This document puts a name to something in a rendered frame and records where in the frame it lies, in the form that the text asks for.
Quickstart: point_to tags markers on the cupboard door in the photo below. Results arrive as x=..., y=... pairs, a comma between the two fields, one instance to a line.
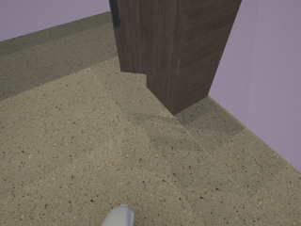
x=148, y=38

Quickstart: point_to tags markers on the left robot thigh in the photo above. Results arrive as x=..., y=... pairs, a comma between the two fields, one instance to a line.
x=120, y=216

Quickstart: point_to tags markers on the handle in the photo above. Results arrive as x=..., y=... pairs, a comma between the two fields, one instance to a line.
x=115, y=13

